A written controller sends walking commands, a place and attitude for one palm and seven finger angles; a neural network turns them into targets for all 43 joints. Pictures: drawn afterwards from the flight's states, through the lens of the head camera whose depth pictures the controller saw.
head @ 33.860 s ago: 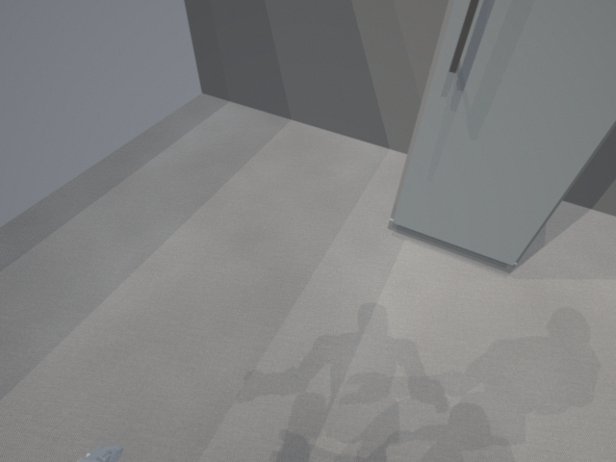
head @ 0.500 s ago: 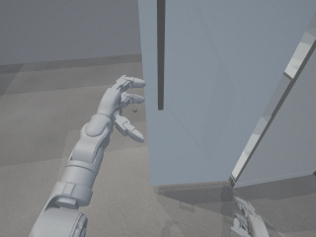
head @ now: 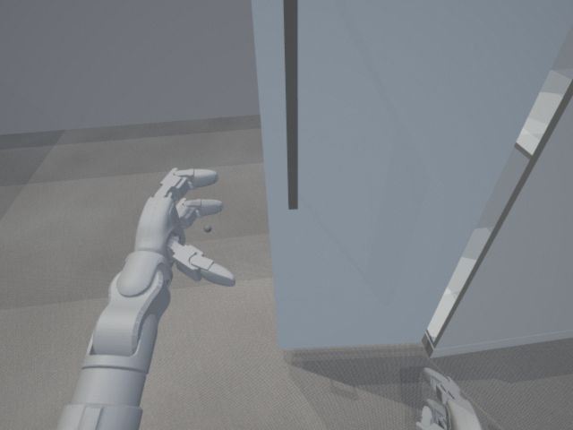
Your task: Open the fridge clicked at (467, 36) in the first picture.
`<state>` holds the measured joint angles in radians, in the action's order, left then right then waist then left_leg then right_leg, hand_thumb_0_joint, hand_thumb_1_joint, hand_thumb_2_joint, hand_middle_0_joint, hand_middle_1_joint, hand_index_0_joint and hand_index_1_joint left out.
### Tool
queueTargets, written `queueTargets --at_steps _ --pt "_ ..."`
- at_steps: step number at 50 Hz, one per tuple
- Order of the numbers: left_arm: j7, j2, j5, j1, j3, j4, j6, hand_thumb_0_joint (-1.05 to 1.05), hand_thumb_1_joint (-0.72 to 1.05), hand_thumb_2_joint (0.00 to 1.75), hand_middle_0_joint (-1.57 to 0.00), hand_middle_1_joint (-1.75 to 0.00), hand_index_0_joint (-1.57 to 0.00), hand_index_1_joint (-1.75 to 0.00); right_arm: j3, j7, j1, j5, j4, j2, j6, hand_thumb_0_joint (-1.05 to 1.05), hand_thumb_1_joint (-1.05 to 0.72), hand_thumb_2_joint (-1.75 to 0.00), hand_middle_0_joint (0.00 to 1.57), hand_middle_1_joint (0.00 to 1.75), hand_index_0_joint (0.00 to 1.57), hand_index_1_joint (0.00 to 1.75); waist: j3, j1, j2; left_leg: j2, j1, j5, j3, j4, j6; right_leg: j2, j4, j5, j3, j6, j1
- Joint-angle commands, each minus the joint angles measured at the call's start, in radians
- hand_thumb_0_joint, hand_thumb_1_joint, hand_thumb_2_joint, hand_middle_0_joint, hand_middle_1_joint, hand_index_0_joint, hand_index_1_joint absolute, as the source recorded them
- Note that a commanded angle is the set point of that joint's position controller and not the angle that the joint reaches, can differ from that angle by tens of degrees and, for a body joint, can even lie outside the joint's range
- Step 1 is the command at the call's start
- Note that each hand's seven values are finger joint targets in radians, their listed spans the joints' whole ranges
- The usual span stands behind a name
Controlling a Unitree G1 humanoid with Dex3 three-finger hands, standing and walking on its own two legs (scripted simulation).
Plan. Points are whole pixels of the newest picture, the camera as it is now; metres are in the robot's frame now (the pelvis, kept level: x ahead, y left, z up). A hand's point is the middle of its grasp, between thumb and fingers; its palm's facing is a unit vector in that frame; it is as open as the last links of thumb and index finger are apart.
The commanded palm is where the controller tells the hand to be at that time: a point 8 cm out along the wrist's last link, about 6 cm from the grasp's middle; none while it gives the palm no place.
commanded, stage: draw the hand back to the body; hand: left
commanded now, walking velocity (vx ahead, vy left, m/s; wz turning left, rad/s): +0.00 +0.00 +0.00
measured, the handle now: (290, 84) +0.55 +0.05 +0.26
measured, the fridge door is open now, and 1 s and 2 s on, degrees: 85 85 85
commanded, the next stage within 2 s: step back with the hand held close in 1.24 s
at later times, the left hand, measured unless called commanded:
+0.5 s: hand (110, 266) +0.25 +0.24 +0.16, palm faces +0.31 -0.91 -0.27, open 12.4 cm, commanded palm +0.20 +0.27 +0.18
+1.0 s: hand (38, 291) +0.21 +0.30 +0.16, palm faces +0.49 -0.78 -0.39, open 7.8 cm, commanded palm +0.16 +0.33 +0.18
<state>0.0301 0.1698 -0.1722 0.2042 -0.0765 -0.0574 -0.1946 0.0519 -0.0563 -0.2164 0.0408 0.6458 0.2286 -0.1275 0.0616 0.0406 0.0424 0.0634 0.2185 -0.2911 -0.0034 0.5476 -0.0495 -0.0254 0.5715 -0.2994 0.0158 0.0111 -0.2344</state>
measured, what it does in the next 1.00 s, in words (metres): stands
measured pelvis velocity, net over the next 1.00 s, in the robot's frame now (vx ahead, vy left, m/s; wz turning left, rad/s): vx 0.03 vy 0.03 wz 0.01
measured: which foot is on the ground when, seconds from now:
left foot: down 0.00-1.00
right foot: down 0.00-1.00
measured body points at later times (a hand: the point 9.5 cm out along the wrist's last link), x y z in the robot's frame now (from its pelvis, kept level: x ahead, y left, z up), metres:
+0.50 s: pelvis +0.01 +0.02 +0.01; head -0.01 +0.01 +0.46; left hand +0.23 +0.28 +0.18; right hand +0.20 -0.18 -0.07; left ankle +0.00 +0.16 -0.73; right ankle +0.01 -0.12 -0.73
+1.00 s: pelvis +0.03 +0.03 +0.01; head +0.01 +0.01 +0.46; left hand +0.18 +0.34 +0.18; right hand +0.22 -0.19 -0.07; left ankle +0.00 +0.16 -0.73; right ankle +0.01 -0.12 -0.73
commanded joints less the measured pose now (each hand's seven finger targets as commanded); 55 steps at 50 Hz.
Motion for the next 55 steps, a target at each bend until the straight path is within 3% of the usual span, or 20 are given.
queueTargets --at_steps 1,3,5,7,8,9,10,11,15,17,21,27,30,37,40,43,47,51,53,55 --pt "0.02 0.158 -0.032 0.362 -0.106 0.313 0.057 0.0 -0.55 0.2 -0.25 -1.15 -0.25 -1.15 -0.025 -0.03 0.209 0.0 -0.188 0.095 -0.097 0.0 -0.9 -0.9 0.2 0.3 0.2 0.3 0.157 0.016 -0.068 -0.079 -0.064 0.138 0.052 -0.069 0.07 0.034 -0.122 0.182 0.034 -0.009 0.046" --pt "0.013 0.167 -0.03 0.277 -0.128 0.333 0.042 0.0 -0.55 0.2 -0.25 -1.15 -0.25 -1.15 -0.023 -0.027 0.209 -0.001 -0.187 0.092 -0.098 0.0 -0.9 -0.9 0.2 0.3 0.2 0.3 0.156 0.027 -0.025 -0.08 -0.066 0.155 0.054 -0.075 0.066 0.031 -0.118 0.193 0.038 -0.011 0.058" --pt "0.02 0.155 -0.029 0.197 -0.121 0.345 0.017 0.0 -0.48 0.24 -0.25 -1.11 -0.25 -1.11 -0.021 -0.022 0.207 -0.001 -0.189 0.093 -0.095 0.0 -0.9 -0.9 0.2 0.3 0.2 0.3 0.14 0.028 -0.038 -0.078 -0.062 0.169 0.058 -0.077 0.065 0.031 -0.115 0.22 0.042 -0.01 0.061" --pt "0.04 0.158 -0.037 0.139 -0.125 0.348 -0.005 0.0 -0.41 0.27 -0.25 -1.07 -0.25 -1.07 -0.024 -0.022 0.204 0.002 -0.191 0.099 -0.092 0.0 -0.9 -0.9 0.2 0.3 0.2 0.3 0.118 0.024 -0.096 -0.075 -0.052 0.161 0.055 -0.08 0.069 0.033 -0.124 0.208 0.046 -0.006 0.063" --pt "0.053 0.162 -0.045 0.138 -0.126 0.371 -0.014 0.0 -0.37 0.29 -0.24 -1.04 -0.24 -1.04 -0.022 -0.025 0.21 0.005 -0.196 0.1 -0.093 0.0 -0.9 -0.9 0.2 0.3 0.2 0.3 0.109 0.019 -0.089 -0.075 -0.052 0.152 0.056 -0.081 0.07 0.032 -0.127 0.201 0.045 -0.004 0.053" --pt "-0.004 0.248 0.059 0.098 -0.113 0.488 0.119 0.0 -0.33 0.31 -0.24 -1.02 -0.24 -1.02 -0.031 -0.028 0.194 -0.031 -0.191 0.076 -0.095 0.0 -0.9 -0.9 0.2 0.3 0.2 0.3 -0.011 0.01 -0.12 -0.078 -0.04 0.135 0.051 -0.113 0.073 0.024 -0.198 0.169 0.012 0.016 -0.005" --pt "-0.024 0.211 0.069 -0.011 -0.105 0.42 0.16 0.0 -0.3 0.32 -0.24 -1.0 -0.24 -1.0 -0.032 -0.03 0.191 -0.037 -0.178 0.079 -0.096 0.0 -0.9 -0.9 0.2 0.3 0.2 0.3 -0.022 0.007 -0.13 -0.073 -0.042 0.113 0.051 -0.118 0.074 0.025 -0.198 0.132 0.019 0.014 -0.005" --pt "-0.031 0.192 0.07 -0.042 -0.085 0.444 0.18 0.0 -0.26 0.34 -0.24 -0.98 -0.24 -0.98 -0.03 -0.028 0.191 -0.034 -0.185 0.078 -0.095 0.0 -0.9 -0.9 0.2 0.3 0.2 0.3 -0.018 0.009 -0.104 -0.071 -0.043 0.111 0.045 -0.124 0.074 0.023 -0.193 0.123 0.021 0.009 0.0" --pt "-0.066 0.248 0.106 -0.034 -0.124 0.574 0.262 0.0 -0.12 0.41 -0.24 -0.89 -0.24 -0.89 -0.035 -0.033 0.171 -0.048 -0.173 0.073 -0.099 0.0 -0.9 -0.9 0.2 0.3 0.2 0.3 0.077 0.005 0.032 -0.069 -0.113 0.148 0.055 -0.142 0.066 0.028 -0.186 0.164 0.025 -0.003 0.062" --pt "-0.081 0.274 0.115 -0.063 -0.148 0.581 0.281 0.0 -0.04 0.44 -0.23 -0.85 -0.23 -0.85 -0.036 -0.037 0.161 -0.054 -0.162 0.076 -0.104 0.0 -0.9 -0.9 0.2 0.3 0.2 0.3 0.088 0.006 0.031 -0.068 -0.122 0.151 0.055 -0.151 0.065 0.031 -0.198 0.165 0.026 -0.002 0.077" --pt "-0.101 0.266 0.127 -0.121 -0.159 0.613 0.312 0.0 0.1 0.51 -0.23 -0.77 -0.23 -0.77 -0.038 -0.043 0.159 -0.058 -0.157 0.073 -0.11 0.0 -0.9 -0.9 0.2 0.3 0.2 0.3 0.105 0.008 0.057 -0.068 -0.137 0.175 0.046 -0.167 0.058 0.033 -0.187 0.183 0.038 -0.009 0.105" --pt "-0.102 0.279 0.125 -0.319 -0.218 0.563 0.318 0.0 0.32 0.62 -0.22 -0.64 -0.22 -0.64 -0.047 -0.039 0.16 -0.059 -0.144 0.086 -0.103 0.0 -0.9 -0.9 0.2 0.3 0.2 0.3 0.045 0.024 -0.028 -0.057 -0.101 0.207 0.037 -0.186 0.056 0.036 -0.191 0.21 0.045 -0.005 0.127" --pt "-0.102 0.294 0.123 -0.365 -0.257 0.585 0.326 0.0 0.43 0.67 -0.22 -0.58 -0.22 -0.58 -0.05 -0.038 0.162 -0.059 -0.147 0.083 -0.093 0.0 -0.9 -0.9 0.2 0.3 0.2 0.3 0.024 0.029 -0.02 -0.056 -0.09 0.224 0.041 -0.187 0.056 0.033 -0.187 0.23 0.048 -0.004 0.129" --pt "-0.112 0.373 0.121 -0.483 -0.375 0.66 0.335 0.0 0.68 0.8 -0.21 -0.43 -0.21 -0.43 -0.061 -0.037 0.153 -0.06 -0.156 0.08 -0.092 0.0 -0.9 -0.9 0.2 0.3 0.2 0.3 0.062 0.045 0.02 -0.059 -0.084 0.282 0.053 -0.168 0.054 0.034 -0.176 0.295 0.046 -0.005 0.166" --pt "-0.117 0.362 0.119 -0.518 -0.384 0.673 0.334 0.0 0.79 0.85 -0.2 -0.36 -0.2 -0.36 -0.062 -0.039 0.141 -0.056 -0.156 0.077 -0.096 0.0 -0.9 -0.9 0.2 0.3 0.2 0.3 0.037 0.039 0.066 -0.058 -0.085 0.3 0.055 -0.164 0.052 0.032 -0.172 0.304 0.05 -0.006 0.147" --pt "-0.122 0.373 0.117 -0.561 -0.407 0.666 0.329 0.0 0.9 0.9 -0.2 -0.3 -0.2 -0.3 -0.068 -0.042 0.133 -0.053 -0.155 0.081 -0.101 0.0 -0.9 -0.9 0.2 0.3 0.2 0.3 0.029 0.039 0.036 -0.056 -0.087 0.322 0.059 -0.156 0.055 0.031 -0.171 0.324 0.051 -0.002 0.139" --pt "-0.123 0.327 0.126 -0.499 -0.34 0.66 0.321 0.0 0.9 0.9 -0.2 -0.3 -0.2 -0.3 -0.07 -0.042 0.123 -0.052 -0.146 0.093 -0.11 0.0 -0.9 -0.9 0.2 0.3 0.2 0.3 -0.001 0.019 0.032 -0.059 -0.088 0.289 0.057 -0.159 0.059 0.033 -0.181 0.282 0.053 0.002 0.098" --pt "-0.132 0.345 0.125 -0.493 -0.361 0.639 0.316 0.0 0.9 0.9 -0.2 -0.3 -0.2 -0.3 -0.073 -0.051 0.123 -0.053 -0.15 0.095 -0.106 0.0 -0.9 -0.9 0.2 0.3 0.2 0.3 0.021 0.027 -0.021 -0.061 -0.089 0.274 0.055 -0.157 0.066 0.031 -0.174 0.277 0.053 0.004 0.106" --pt "-0.133 0.358 0.127 -0.49 -0.374 0.662 0.32 0.0 0.9 0.9 -0.2 -0.3 -0.2 -0.3 -0.068 -0.052 0.129 -0.054 -0.151 0.086 -0.107 0.0 -0.9 -0.9 0.2 0.3 0.2 0.3 0.046 0.034 0.035 -0.064 -0.098 0.27 0.053 -0.16 0.061 0.027 -0.171 0.271 0.05 0.0 0.126" --pt "-0.137 0.366 0.126 -0.512 -0.388 0.663 0.325 0.0 0.9 0.9 -0.2 -0.3 -0.2 -0.3 -0.066 -0.052 0.132 -0.058 -0.15 0.081 -0.109 0.0 -0.9 -0.9 0.2 0.3 0.2 0.3 0.056 0.04 0.034 -0.067 -0.094 0.286 0.054 -0.153 0.061 0.026 -0.166 0.295 0.05 -0.001 0.139"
